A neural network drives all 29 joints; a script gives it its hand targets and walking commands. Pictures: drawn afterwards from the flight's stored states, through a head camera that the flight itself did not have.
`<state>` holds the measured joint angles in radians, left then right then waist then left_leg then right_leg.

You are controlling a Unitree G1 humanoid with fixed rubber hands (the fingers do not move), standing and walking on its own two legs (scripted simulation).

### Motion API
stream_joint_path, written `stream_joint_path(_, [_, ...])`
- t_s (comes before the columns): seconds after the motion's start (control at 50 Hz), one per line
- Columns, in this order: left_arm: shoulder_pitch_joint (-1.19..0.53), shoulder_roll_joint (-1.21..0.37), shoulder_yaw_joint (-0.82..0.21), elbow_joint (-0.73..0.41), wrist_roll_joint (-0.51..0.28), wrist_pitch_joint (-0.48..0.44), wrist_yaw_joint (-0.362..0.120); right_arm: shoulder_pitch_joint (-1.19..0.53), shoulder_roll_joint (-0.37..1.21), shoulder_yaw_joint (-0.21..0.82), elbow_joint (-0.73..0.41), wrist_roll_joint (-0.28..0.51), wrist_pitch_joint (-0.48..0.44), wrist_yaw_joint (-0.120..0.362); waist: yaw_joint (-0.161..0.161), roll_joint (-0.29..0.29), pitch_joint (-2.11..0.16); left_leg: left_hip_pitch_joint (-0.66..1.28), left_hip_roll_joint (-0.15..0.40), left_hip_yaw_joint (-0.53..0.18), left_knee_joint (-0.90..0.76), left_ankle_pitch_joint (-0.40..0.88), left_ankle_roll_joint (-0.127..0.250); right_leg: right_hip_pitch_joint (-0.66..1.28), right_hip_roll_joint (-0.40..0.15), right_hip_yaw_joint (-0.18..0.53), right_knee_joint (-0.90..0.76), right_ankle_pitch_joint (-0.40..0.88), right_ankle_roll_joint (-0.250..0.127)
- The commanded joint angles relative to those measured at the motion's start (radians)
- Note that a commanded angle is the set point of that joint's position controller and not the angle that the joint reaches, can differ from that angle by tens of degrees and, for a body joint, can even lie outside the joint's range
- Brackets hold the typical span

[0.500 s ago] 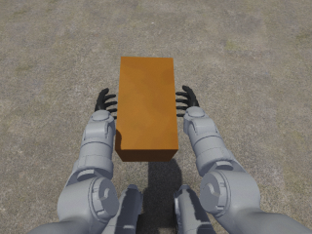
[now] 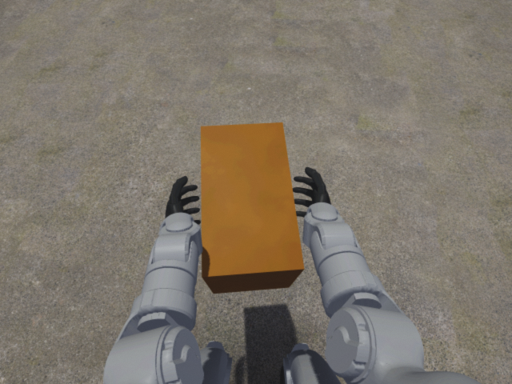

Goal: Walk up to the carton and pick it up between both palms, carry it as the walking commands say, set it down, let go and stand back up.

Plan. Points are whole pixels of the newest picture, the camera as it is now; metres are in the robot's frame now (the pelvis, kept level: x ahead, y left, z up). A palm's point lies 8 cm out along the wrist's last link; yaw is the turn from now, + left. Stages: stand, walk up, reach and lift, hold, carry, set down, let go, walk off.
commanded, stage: reach and lift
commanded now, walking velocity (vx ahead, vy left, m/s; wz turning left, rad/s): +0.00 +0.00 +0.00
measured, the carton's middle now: (246, 210) +0.43 +0.04 -0.09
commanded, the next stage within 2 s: none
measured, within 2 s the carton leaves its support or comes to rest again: neither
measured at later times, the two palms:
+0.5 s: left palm (170, 210) +0.35 +0.14 +0.06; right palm (329, 200) +0.37 -0.09 +0.06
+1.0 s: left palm (161, 214) +0.32 +0.14 +0.10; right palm (340, 195) +0.35 -0.09 +0.11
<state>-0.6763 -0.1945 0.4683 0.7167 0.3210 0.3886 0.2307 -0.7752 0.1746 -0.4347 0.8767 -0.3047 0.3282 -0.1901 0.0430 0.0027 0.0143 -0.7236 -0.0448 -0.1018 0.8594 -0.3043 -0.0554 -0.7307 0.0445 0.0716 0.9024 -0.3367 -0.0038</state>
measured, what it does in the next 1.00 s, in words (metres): stands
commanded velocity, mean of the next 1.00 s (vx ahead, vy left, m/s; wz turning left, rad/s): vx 0.00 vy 0.00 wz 0.00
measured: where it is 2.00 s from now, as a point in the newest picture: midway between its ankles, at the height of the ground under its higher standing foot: outside the picture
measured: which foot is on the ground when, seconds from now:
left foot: down 0.00-1.00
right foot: down 0.00-1.00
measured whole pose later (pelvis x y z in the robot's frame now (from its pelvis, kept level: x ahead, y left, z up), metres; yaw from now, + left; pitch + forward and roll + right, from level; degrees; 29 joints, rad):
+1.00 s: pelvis +0.00 +0.00 +0.03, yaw +0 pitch -9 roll +1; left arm -0.61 -0.20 0.43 0.68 0.30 0.67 0.26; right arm -0.74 0.21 -0.46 0.86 -0.30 0.59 -0.25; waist 0.04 0.00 0.00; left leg -0.22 -0.04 -0.10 0.61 -0.24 -0.05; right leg -0.24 0.03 0.08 0.68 -0.29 -0.01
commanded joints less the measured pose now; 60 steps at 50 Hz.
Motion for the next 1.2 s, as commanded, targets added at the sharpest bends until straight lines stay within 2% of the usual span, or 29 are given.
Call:
stream_joint_path(0.0, [-0.634, -1.062, -0.471, -0.082, -0.137, -0.037, -0.360, -0.470, 1.077, 0.424, 0.009, 0.112, -0.014, 0.355, 0.055, -0.025, -0.691, 0.355, -0.066, 0.055, -0.201, 0.169, 0.033, 0.376, 0.068, 0.025, -0.268, 0.179, 0.001])
stream_joint_path(0.02, [-0.585, -1.059, -0.445, 0.016, -0.153, -0.035, -0.359, -0.525, 1.035, 0.422, 0.004, 0.136, -0.021, 0.349, 0.053, -0.056, -0.602, 0.358, -0.043, 0.049, -0.183, 0.159, 0.045, 0.289, 0.057, 0.017, -0.252, 0.153, 0.007])
stream_joint_path(0.04, [-0.642, -1.028, -0.453, -0.062, -0.145, -0.045, -0.368, -0.584, 1.066, 0.472, -0.052, 0.165, -0.019, 0.350, 0.106, -0.027, -0.666, 0.347, -0.069, 0.071, -0.178, 0.172, 0.046, 0.366, 0.063, 0.046, -0.271, 0.189, 0.011])
stream_joint_path(0.18, [-0.593, -0.997, -0.468, -0.001, -0.171, 0.016, -0.382, -0.517, 1.093, 0.501, -0.042, 0.194, 0.034, 0.333, 0.078, -0.088, -0.584, 0.401, -0.054, 0.060, -0.225, 0.154, 0.063, 0.436, 0.024, 0.049, -0.329, 0.172, 0.032])
stream_joint_path(0.24, [-0.495, -0.969, -0.404, 0.046, -0.116, 0.046, -0.399, -0.471, 1.093, 0.439, -0.017, 0.195, 0.049, 0.335, 0.107, -0.012, -0.466, 0.317, -0.052, 0.067, -0.255, 0.142, 0.062, 0.452, 0.003, 0.064, -0.359, 0.189, 0.028])
stream_joint_path(0.26, [-0.568, -0.982, -0.424, 0.019, -0.134, 0.050, -0.393, -0.433, 1.103, 0.434, 0.014, 0.178, 0.062, 0.332, 0.068, -0.027, -0.480, 0.338, -0.053, 0.058, -0.261, 0.165, 0.059, 0.475, -0.003, 0.080, -0.370, 0.222, 0.025])
stream_joint_path(0.32, [-0.504, -1.026, -0.408, -0.028, -0.145, 0.072, -0.395, -0.415, 1.097, 0.452, -0.044, 0.181, 0.086, 0.341, 0.071, -0.041, -0.549, 0.417, -0.048, 0.050, -0.294, 0.218, 0.053, 0.514, 0.008, 0.058, -0.375, 0.261, 0.028])
stream_joint_path(0.34, [-0.534, -0.985, -0.450, -0.057, -0.175, 0.070, -0.393, -0.462, 1.136, 0.520, -0.093, 0.239, 0.085, 0.339, 0.130, -0.034, -0.578, 0.451, -0.043, 0.057, -0.294, 0.242, 0.060, 0.576, 0.000, 0.060, -0.378, 0.279, 0.038])
stream_joint_path(0.4, [-0.548, -1.003, -0.447, -0.015, -0.164, 0.111, -0.379, -0.435, 1.098, 0.431, -0.016, 0.221, 0.107, 0.350, 0.085, 0.034, -0.446, 0.468, -0.043, 0.069, -0.318, 0.237, 0.046, 0.506, 0.011, 0.043, -0.401, 0.253, 0.020])
stream_joint_path(0.44, [-0.669, -0.982, -0.497, -0.147, -0.251, 0.100, -0.388, -0.471, 1.160, 0.510, -0.080, 0.258, 0.117, 0.347, 0.076, -0.063, -0.596, 0.549, -0.036, 0.048, -0.304, 0.261, 0.051, 0.561, -0.003, 0.041, -0.398, 0.274, 0.029])
stream_joint_path(0.46, [-0.551, -1.007, -0.466, -0.061, -0.216, 0.117, -0.388, -0.435, 1.118, 0.445, -0.057, 0.237, 0.120, 0.347, 0.065, -0.013, -0.478, 0.534, -0.036, 0.060, -0.321, 0.264, 0.048, 0.486, 0.008, 0.026, -0.410, 0.263, 0.020])
stream_joint_path(0.5, [-0.678, -1.036, -0.559, -0.146, -0.276, 0.127, -0.378, -0.568, 1.172, 0.547, -0.171, 0.305, 0.113, 0.357, 0.105, 0.006, -0.662, 0.625, -0.036, 0.070, -0.307, 0.298, 0.037, 0.568, 0.008, 0.032, -0.401, 0.291, 0.018])
stream_joint_path(0.58, [-0.671, -1.084, -0.577, -0.118, -0.299, 0.162, -0.368, -0.515, 1.110, 0.469, -0.131, 0.281, 0.137, 0.363, 0.026, 0.056, -0.604, 0.656, -0.020, 0.039, -0.343, 0.325, 0.011, 0.533, 0.029, 0.002, -0.399, 0.283, -0.012])
stream_joint_path(0.6, [-0.601, -1.087, -0.493, -0.023, -0.262, 0.182, -0.364, -0.541, 1.097, 0.463, -0.118, 0.272, 0.149, 0.367, 0.076, 0.055, -0.479, 0.552, -0.026, 0.054, -0.349, 0.205, 0.023, 0.548, 0.017, 0.012, -0.417, 0.189, -0.009])
stream_joint_path(0.66, [-0.694, -1.079, -0.531, -0.086, -0.293, 0.208, -0.356, -0.485, 1.096, 0.402, -0.031, 0.264, 0.178, 0.373, 0.001, 0.077, -0.458, 0.630, -0.018, 0.046, -0.358, 0.193, 0.008, 0.522, 0.012, 0.000, -0.430, 0.156, -0.012])
stream_joint_path(0.7, [-0.608, -1.147, -0.549, -0.113, -0.295, 0.215, -0.359, -0.496, 1.082, 0.427, -0.117, 0.257, 0.173, 0.371, -0.005, 0.059, -0.555, 0.714, -0.007, 0.026, -0.372, 0.287, 0.001, 0.579, 0.020, 0.000, -0.430, 0.237, -0.015])
stream_joint_path(0.72, [-0.637, -1.076, -0.457, -0.014, -0.252, 0.233, -0.348, -0.549, 1.069, 0.374, -0.034, 0.256, 0.192, 0.379, 0.037, 0.088, -0.365, 0.606, -0.002, 0.035, -0.379, 0.139, 0.015, 0.502, -0.004, 0.009, -0.438, 0.087, -0.020])
stream_joint_path(0.76, [-0.749, -1.101, -0.512, -0.053, -0.294, 0.222, -0.367, -0.625, 1.049, 0.365, -0.070, 0.253, 0.183, 0.374, -0.035, 0.047, -0.422, 0.582, -0.013, 0.040, -0.382, 0.101, 0.005, 0.558, 0.002, 0.004, -0.437, 0.084, -0.015])
stream_joint_path(0.78, [-0.777, -1.058, -0.467, -0.062, -0.298, 0.223, -0.366, -0.635, 1.097, 0.412, -0.062, 0.291, 0.206, 0.377, 0.062, 0.023, -0.465, 0.609, -0.011, 0.048, -0.369, 0.102, 0.028, 0.587, -0.004, 0.011, -0.451, 0.043, -0.010])
stream_joint_path(0.82, [-0.831, -1.041, -0.451, -0.035, -0.289, 0.223, -0.367, -0.607, 1.094, 0.334, 0.045, 0.244, 0.215, 0.375, 0.000, 0.044, -0.356, 0.559, -0.019, 0.054, -0.379, 0.035, 0.025, 0.519, -0.016, 0.027, -0.465, -0.020, -0.009])
stream_joint_path(0.86, [-0.811, -1.048, -0.409, -0.014, -0.271, 0.235, -0.372, -0.653, 1.085, 0.332, 0.034, 0.235, 0.230, 0.378, 0.012, -0.015, -0.399, 0.644, -0.013, 0.041, -0.373, 0.009, 0.034, 0.513, -0.008, 0.014, -0.466, -0.090, -0.006])
stream_joint_path(0.9, [-0.855, -1.038, -0.415, 0.054, -0.281, 0.252, -0.388, -0.625, 1.059, 0.238, 0.090, 0.187, 0.246, 0.362, -0.080, -0.003, -0.307, 0.566, -0.015, 0.046, -0.395, -0.078, 0.026, 0.518, -0.011, 0.008, -0.482, -0.127, -0.005])
stream_joint_path(0.94, [-0.886, -0.991, -0.372, 0.000, -0.263, 0.237, -0.388, -0.647, 1.038, 0.191, 0.097, 0.167, 0.234, 0.358, -0.093, 0.022, -0.266, 0.573, -0.025, 0.055, -0.383, -0.084, 0.027, 0.467, -0.027, 0.025, -0.493, -0.163, -0.005])
stream_joint_path(0.96, [-0.919, -0.998, -0.378, 0.005, -0.253, 0.235, -0.385, -0.676, 1.057, 0.215, 0.082, 0.181, 0.234, 0.364, -0.056, 0.004, -0.294, 0.569, -0.035, 0.056, -0.365, -0.100, 0.029, 0.459, -0.021, 0.017, -0.490, -0.212, -0.017])
stream_joint_path(0.98, [-0.903, -0.974, -0.361, 0.013, -0.259, 0.235, -0.387, -0.641, 1.042, 0.193, 0.087, 0.154, 0.251, 0.350, -0.087, -0.011, -0.285, 0.527, -0.049, 0.086, -0.377, -0.100, 0.032, 0.518, -0.019, 0.008, -0.511, -0.193, 0.000])
stream_joint_path(1.02, [-0.834, -0.950, -0.363, 0.010, -0.250, 0.242, -0.385, -0.593, 1.058, 0.210, 0.102, 0.153, 0.271, 0.347, -0.063, -0.020, -0.277, 0.543, -0.046, 0.081, -0.391, -0.037, 0.034, 0.525, -0.016, 0.014, -0.515, -0.127, 0.013])
stream_joint_path(1.08, [-0.810, -0.988, -0.473, -0.085, -0.292, 0.248, -0.380, -0.465, 1.051, 0.225, 0.077, 0.143, 0.269, 0.330, -0.143, 0.040, -0.381, 0.603, -0.011, 0.050, -0.420, 0.032, 0.015, 0.588, -0.014, 0.008, -0.486, 0.084, 0.003])
stream_joint_path(1.16, [-0.862, -0.953, -0.513, -0.180, -0.309, 0.237, -0.385, -0.409, 1.074, 0.277, 0.065, 0.167, 0.281, 0.334, -0.102, 0.007, -0.427, 0.579, -0.014, 0.034, -0.412, 0.134, 0.022, 0.614, -0.011, 0.012, -0.484, 0.198, 0.009])
stream_joint_path(1.18, [-0.805, -1.019, -0.542, -0.180, -0.331, 0.241, -0.385, -0.447, 1.058, 0.270, -0.016, 0.174, 0.268, 0.331, -0.153, 0.033, -0.436, 0.625, -0.027, 0.033, -0.415, 0.158, 0.009, 0.619, 0.003, 0.006, -0.472, 0.220, 0.004])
